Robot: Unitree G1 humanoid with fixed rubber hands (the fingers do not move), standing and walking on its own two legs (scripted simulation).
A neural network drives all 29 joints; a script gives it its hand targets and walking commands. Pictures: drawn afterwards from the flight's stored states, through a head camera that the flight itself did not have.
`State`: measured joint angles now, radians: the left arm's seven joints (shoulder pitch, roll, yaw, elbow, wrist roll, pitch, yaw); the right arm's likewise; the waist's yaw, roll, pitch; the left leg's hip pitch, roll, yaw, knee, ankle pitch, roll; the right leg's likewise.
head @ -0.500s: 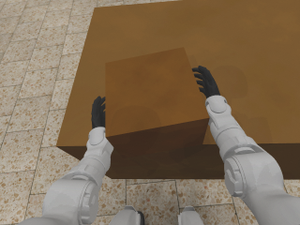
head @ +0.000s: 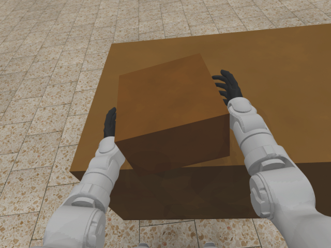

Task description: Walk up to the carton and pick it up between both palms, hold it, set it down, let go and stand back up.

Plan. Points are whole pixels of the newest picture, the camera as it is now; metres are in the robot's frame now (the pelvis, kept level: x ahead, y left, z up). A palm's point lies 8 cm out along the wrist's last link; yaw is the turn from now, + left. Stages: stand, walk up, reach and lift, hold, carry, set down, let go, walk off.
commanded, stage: reach and lift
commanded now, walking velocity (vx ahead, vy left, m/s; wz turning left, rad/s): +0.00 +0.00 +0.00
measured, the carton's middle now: (170, 112) +0.44 +0.02 +0.07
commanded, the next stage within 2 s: hold in 1.78 s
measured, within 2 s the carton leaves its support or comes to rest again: neither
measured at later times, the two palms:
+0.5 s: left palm (93, 116) +0.36 +0.17 +0.15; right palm (246, 66) +0.40 -0.14 +0.23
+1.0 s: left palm (83, 98) +0.38 +0.19 +0.18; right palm (239, 68) +0.41 -0.13 +0.22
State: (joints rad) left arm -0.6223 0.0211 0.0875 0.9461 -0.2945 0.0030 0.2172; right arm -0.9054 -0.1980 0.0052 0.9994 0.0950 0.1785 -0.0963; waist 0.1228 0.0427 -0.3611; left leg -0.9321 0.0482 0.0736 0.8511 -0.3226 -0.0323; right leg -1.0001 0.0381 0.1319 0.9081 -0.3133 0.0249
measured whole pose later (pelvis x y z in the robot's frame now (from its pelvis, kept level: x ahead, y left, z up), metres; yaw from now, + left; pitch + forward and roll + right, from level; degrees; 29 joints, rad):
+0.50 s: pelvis -0.01 +0.02 +0.03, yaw +0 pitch +7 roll +0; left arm -0.66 0.02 0.15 0.89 -0.16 0.28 0.18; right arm -1.00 -0.19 -0.05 1.10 0.09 0.34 -0.13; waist 0.04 0.05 -0.31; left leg -0.55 0.05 0.05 0.72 -0.29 -0.02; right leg -0.57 0.03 0.11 0.69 -0.25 0.03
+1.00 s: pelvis +0.01 +0.04 +0.05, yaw +0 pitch +4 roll -2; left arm -0.66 0.03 0.15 0.70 -0.07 0.43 0.18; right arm -0.84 -0.19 -0.06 0.90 0.16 0.33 -0.13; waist 0.02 0.05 -0.21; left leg -0.39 0.05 0.05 0.56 -0.25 -0.01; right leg -0.36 0.02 0.11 0.42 -0.15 0.05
